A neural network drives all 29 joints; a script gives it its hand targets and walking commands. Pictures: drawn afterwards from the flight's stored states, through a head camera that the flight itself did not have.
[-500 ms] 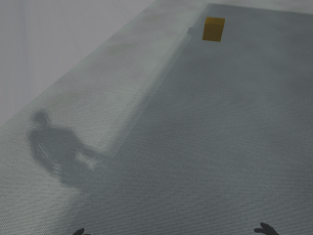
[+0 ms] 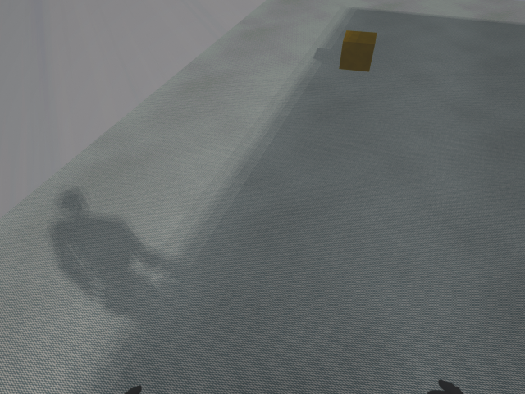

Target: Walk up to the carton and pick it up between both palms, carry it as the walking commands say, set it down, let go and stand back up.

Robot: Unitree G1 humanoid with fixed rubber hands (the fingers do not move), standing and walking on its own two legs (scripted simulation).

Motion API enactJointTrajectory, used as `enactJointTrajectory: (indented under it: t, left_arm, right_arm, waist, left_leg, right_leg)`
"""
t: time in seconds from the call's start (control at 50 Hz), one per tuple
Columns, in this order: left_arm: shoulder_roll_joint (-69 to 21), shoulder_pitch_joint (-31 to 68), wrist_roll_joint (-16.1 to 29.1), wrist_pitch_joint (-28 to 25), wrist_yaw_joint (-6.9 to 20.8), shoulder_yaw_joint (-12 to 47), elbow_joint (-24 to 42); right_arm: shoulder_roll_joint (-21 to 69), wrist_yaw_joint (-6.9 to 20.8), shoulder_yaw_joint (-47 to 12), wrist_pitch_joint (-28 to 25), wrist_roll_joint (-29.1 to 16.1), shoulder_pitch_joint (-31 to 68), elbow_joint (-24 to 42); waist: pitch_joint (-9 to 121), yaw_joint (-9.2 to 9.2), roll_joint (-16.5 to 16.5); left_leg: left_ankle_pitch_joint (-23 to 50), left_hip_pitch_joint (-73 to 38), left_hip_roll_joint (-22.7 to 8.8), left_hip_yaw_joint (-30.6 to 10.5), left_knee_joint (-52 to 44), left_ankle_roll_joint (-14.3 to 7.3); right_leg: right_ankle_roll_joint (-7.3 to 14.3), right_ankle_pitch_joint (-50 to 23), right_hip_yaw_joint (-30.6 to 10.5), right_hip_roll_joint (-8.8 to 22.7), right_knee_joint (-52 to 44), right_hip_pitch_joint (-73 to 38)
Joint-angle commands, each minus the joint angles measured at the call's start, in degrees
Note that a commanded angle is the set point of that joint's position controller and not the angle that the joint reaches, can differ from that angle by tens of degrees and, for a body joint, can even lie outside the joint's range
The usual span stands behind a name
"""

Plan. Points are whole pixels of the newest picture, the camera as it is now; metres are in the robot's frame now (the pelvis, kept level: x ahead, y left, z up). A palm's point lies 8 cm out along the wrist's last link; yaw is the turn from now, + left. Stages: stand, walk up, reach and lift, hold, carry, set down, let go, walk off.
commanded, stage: stand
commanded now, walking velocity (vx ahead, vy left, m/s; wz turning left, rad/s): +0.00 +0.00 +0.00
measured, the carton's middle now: (357, 51) +2.62 -0.63 -0.64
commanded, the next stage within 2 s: walk up in 0.20 s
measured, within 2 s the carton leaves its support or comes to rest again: neither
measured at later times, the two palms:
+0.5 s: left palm out of the picture +0.09 +0.26 -0.11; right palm out of the picture +0.10 -0.29 -0.11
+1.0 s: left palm (130, 350) +0.21 +0.26 -0.08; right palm (524, 322) +0.25 -0.39 -0.06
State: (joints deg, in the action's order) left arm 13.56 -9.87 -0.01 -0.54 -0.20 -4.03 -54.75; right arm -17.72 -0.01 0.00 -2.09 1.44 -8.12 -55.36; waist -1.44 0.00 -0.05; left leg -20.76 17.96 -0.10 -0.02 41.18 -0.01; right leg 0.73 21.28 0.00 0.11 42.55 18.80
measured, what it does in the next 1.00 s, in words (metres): walks ahead: right foot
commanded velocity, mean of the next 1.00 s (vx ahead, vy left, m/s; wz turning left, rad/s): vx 0.00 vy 0.00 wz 0.00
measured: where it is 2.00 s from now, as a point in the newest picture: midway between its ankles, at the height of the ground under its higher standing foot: (304, 275)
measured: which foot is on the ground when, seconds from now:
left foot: down 0.00-0.66, up 0.68-1.00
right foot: down 0.00-0.46, up 0.48-0.64, down 0.66-1.00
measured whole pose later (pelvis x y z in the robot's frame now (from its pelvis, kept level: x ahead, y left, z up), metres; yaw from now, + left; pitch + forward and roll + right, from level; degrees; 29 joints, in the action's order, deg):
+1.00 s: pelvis +0.14 -0.06 +0.02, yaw -4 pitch -2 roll +0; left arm 22.6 -15.1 0.0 -3.9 4.2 -5.7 -55.1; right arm -26.7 3.5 0.0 -3.6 2.3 -4.1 -55.7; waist -0.9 -0.5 -1.1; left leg -17.8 33.5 -2.8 0.5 55.2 -0.1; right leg 3.0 19.6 0.8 -2.4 29.9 8.4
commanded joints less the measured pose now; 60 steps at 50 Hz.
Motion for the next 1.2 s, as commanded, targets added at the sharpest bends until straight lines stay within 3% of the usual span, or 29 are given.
enactJointTrajectory:
  t: [0.0,0.06,0.36,0.38,0.4,0.42,0.44,0.46,0.5,0.56,0.58,0.6,0.62,0.64,0.66,0.68,0.7,0.74,0.8,0.88,0.96,1.0,1.02,1.08,1.1,1.12,1.14,1.16,1.18]
  left_arm:
    - [15.6,6.3,-1.1,-2.4,-0.7,-2.0,2.2]
    - [15.7,6.5,-1.0,-2.4,-0.7,-2.0,1.7]
    - [15.8,6.4,-0.8,-2.7,-0.6,-2.0,1.4]
    - [22.1,2.3,-2.8,-3.7,2.3,-4.2,7.0]
    - [21.7,6.9,-3.1,-3.5,3.7,-3.9,7.8]
    - [19.9,11.2,-3.3,-3.3,4.6,-3.8,9.3]
    - [18.2,13.8,-3.2,-3.3,5.0,-3.3,10.3]
    - [19.3,15.4,-3.4,-3.6,5.1,-3.3,10.8]
    - [22.0,12.8,-2.7,-4.2,6.0,-4.0,9.2]
    - [21.4,5.5,-1.8,-4.2,7.5,-4.0,6.5]
    - [20.7,-0.1,-1.4,-4.2,7.4,-4.1,4.6]
    - [20.9,-9.7,-0.9,-4.2,7.0,-5.0,0.2]
    - [25.1,-19.5,-1.4,-4.4,5.6,-6.7,-3.9]
    - [31.2,-18.9,-2.0,-4.7,4.2,-7.3,-0.7]
    - [31.1,-8.1,-0.7,-4.9,3.6,-6.2,3.5]
    - [30.0,-2.0,-0.3,-4.7,3.4,-5.9,4.5]
    - [29.4,-0.9,-0.8,-4.8,3.2,-6.1,4.6]
    - [28.3,0.0,-1.0,-5.4,3.1,-5.8,5.9]
    - [28.1,-5.0,-0.8,-6.0,3.1,-5.4,4.9]
    - [27.6,-4.6,-0.8,-6.0,3.1,-5.1,5.0]
    - [27.5,-5.8,-0.6,-5.9,3.2,-5.2,4.7]
    - [27.8,-6.2,-0.7,-5.8,3.0,-5.4,4.7]
    - [27.7,-5.7,-0.6,-6.0,2.9,-5.5,5.0]
    - [27.0,-5.8,-0.7,-5.7,2.6,-4.9,5.0]
    - [27.2,-3.7,-0.5,-5.6,2.7,-4.8,5.5]
    - [26.9,-2.9,-0.2,-5.4,2.7,-4.8,6.0]
    - [23.6,-2.2,0.2,-5.4,2.7,-3.7,7.3]
    - [18.7,-2.9,1.0,-5.6,2.9,-1.9,8.8]
    - [21.8,-3.3,1.2,-6.0,3.3,-2.8,8.2]
  right_arm:
    - [-12.2,-1.4,3.0,-1.2,-0.6,4.1,2.7]
    - [-12.1,-1.3,3.1,-1.1,-0.7,4.1,2.8]
    - [-12.3,-1.3,2.9,-1.2,-0.8,3.8,1.8]
    - [-20.3,0.4,7.0,-3.9,1.9,0.4,5.3]
    - [-21.4,1.0,7.7,-4.4,2.4,1.7,4.7]
    - [-21.7,1.2,8.2,-4.8,2.3,-2.0,4.4]
    - [-23.8,1.2,8.9,-5.3,2.2,-4.7,3.9]
    - [-24.6,0.9,9.4,-5.9,2.1,-4.2,4.7]
    - [-25.0,0.6,8.9,-6.7,1.0,-3.7,4.9]
    - [-24.1,1.2,8.3,-6.3,2.0,5.6,6.2]
    - [-23.5,1.6,7.9,-5.9,2.2,10.0,6.9]
    - [-22.2,1.9,7.3,-5.1,2.1,12.9,7.7]
    - [-16.7,2.0,5.2,-4.4,1.8,12.4,8.4]
    - [-12.2,2.0,3.4,-4.4,1.4,11.4,10.6]
    - [-16.9,1.7,4.7,-4.1,0.6,13.0,10.5]
    - [-20.8,1.5,5.3,-3.9,0.5,10.2,7.3]
    - [-21.9,2.2,5.7,-3.7,0.0,6.2,5.7]
    - [-21.8,3.0,6.1,-3.3,-0.2,4.2,4.1]
    - [-20.9,3.6,5.9,-2.8,0.0,8.6,3.9]
    - [-20.6,4.0,5.9,-2.7,0.2,11.7,4.0]
    - [-20.1,4.6,5.7,-2.9,-0.1,14.2,5.0]
    - [-19.4,4.6,5.4,-3.3,0.0,16.6,6.2]
    - [-18.6,4.7,5.2,-3.8,-0.3,16.1,6.7]
    - [-17.1,4.3,5.0,-4.9,-0.6,16.1,7.1]
    - [-17.4,3.9,5.4,-5.1,-0.7,12.2,6.1]
    - [-18.0,3.2,6.0,-5.5,-0.7,5.0,3.5]
    - [-21.2,2.1,8.0,-5.8,0.2,-7.0,-0.1]
    - [-27.2,0.9,9.8,-6.5,1.1,-15.9,-1.2]
    - [-29.7,0.5,9.8,-7.2,-0.1,-14.4,0.3]
  waist:
    - [-0.5,-0.3,3.6]
    - [0.0,-0.4,1.7]
    - [1.4,-0.35,2.9]
    - [9.2,0.85,3.5]
    - [1.5,2.14,1.7]
    - [-1.8,4.59,-2.1]
    - [-2.7,6.12,-11.6]
    - [-4.3,6.27,-8.1]
    - [0.3,3.78,-2.0]
    - [3.2,-1.69,-8.1]
    - [5.1,-5.27,-8.1]
    - [6.3,-10.5,-1.4]
    - [5.6,-14.44,16.5]
    - [2.4,-14.83,28.5]
    - [-2.7,-9.99,16.1]
    - [-3.2,-6.27,7.8]
    - [-1.6,-3.72,4.1]
    - [-0.2,-3.02,5.9]
    - [-2.4,-3.88,4.2]
    - [-4.8,-3.41,3.5]
    - [-4.7,-4.45,5.6]
    - [-4.5,-5.49,4.6]
    - [-4.0,-4.92,5.2]
    - [-1.4,-4.73,5.4]
    - [2.0,-2.53,4.8]
    - [6.8,0.78,1.4]
    - [16.0,6.24,-4.2]
    - [22.1,10.43,-17.7]
    - [21.6,9.09,-16.5]
  left_leg:
    - [11.6,-1.8,-5.5,-7.7,-11.2,-4.4]
    - [11.8,-1.8,-5.4,-7.2,-11.5,-4.1]
    - [13.0,-3.0,-5.7,-7.2,-12.5,-3.9]
    - [-23.0,-5.9,-7.8,-8.3,-11.9,-8.3]
    - [-29.2,-8.1,-7.6,-10.0,-13.2,-8.7]
    - [-36.1,-12.8,-11.5,-15.7,-19.2,-10.5]
    - [-41.5,-15.5,-21.0,-27.2,-29.8,-13.7]
    - [-39.8,-16.1,-26.8,-33.2,-33.6,-15.8]
    - [-34.7,-18.5,-26.2,-30.5,-32.2,-16.8]
    - [-24.6,-9.8,-21.4,-16.9,-27.5,-13.1]
    - [-21.5,-3.3,-18.2,-10.5,-24.1,-10.7]
    - [-22.0,8.8,-13.3,-3.3,-12.0,-7.9]
    - [-18.7,24.1,-3.9,5.1,12.5,-4.1]
    - [-12.7,41.7,1.4,2.1,29.0,-0.5]
    - [-5.4,40.1,-0.8,-3.8,30.3,0.2]
    - [-1.9,34.5,-3.6,-3.6,31.5,-0.5]
    - [0.4,31.0,-4.2,-3.2,29.6,-0.3]
    - [1.3,28.1,-5.9,-2.2,24.9,-0.1]
    - [5.3,28.6,-6.8,-2.2,21.1,0.7]
    - [9.1,28.1,-7.3,-1.6,15.3,1.8]
    - [9.0,28.4,-7.1,-0.6,8.9,2.0]
    - [8.0,28.3,-7.2,-0.7,4.3,1.8]
    - [8.5,26.3,-7.5,-1.0,0.6,1.3]
    - [9.5,18.7,-5.2,2.6,-9.6,-0.4]
    - [11.9,11.7,-4.0,3.6,-13.1,-1.1]
    - [16.6,0.0,-1.4,5.5,-19.3,-1.7]
    - [16.7,-19.7,-4.5,0.3,-15.4,-4.3]
    - [-4.5,-35.6,-17.5,-18.1,-17.8,-7.7]
    - [-14.4,-40.5,-24.0,-38.9,-26.3,-9.0]
  right_leg:
    - [3.5,-11.1,-9.3,6.6,-14.9,-1.7]
    - [3.4,-11.6,-8.8,6.2,-14.7,-2.0]
    - [3.2,-12.2,-8.8,6.5,-15.5,-3.1]
    - [7.5,22.1,-14.5,7.0,-13.4,4.8]
    - [5.5,25.0,-12.7,5.4,-10.4,17.8]
    - [3.5,21.9,-10.0,3.5,-5.1,28.8]
    - [2.1,11.2,-1.1,1.6,9.3,33.5]
    - [1.0,5.5,-1.8,3.4,17.4,37.0]
    - [0.1,3.7,-3.8,6.7,18.6,33.4]
    - [1.6,8.9,-2.2,7.8,3.7,15.9]
    - [2.0,4.7,0.2,6.8,-3.6,4.5]
    - [1.4,2.1,1.2,4.4,-11.3,-12.3]
    - [1.8,13.5,-7.2,3.1,-18.6,-26.1]
    - [4.8,36.1,-35.9,14.8,-31.4,-27.5]
    - [6.6,40.2,-43.4,19.0,-38.7,-15.9]
    - [3.7,35.0,-41.2,18.7,-38.7,-10.2]
    - [4.5,33.3,-39.7,17.4,-37.0,-10.6]
    - [5.8,27.5,-31.2,14.9,-34.4,-11.5]
    - [6.7,25.9,-30.6,14.3,-36.3,-10.7]
    - [8.5,22.6,-25.7,13.6,-37.5,-9.4]
    - [11.2,17.3,-21.9,13.3,-36.7,-14.4]
    - [12.5,10.8,-20.4,14.0,-34.1,-18.0]
    - [12.7,5.3,-18.7,14.0,-32.6,-18.3]
    - [11.0,-16.9,-15.0,13.1,-25.8,-21.9]
    - [9.4,-22.6,-11.9,12.2,-20.7,-22.0]
    - [7.6,-28.3,-8.2,9.1,-9.8,-20.1]
    - [5.2,-27.0,-5.6,6.8,7.4,-9.2]
    - [3.0,-9.9,-3.4,2.9,25.6,11.0]
    - [2.6,7.6,-7.7,-5.7,29.9,23.6]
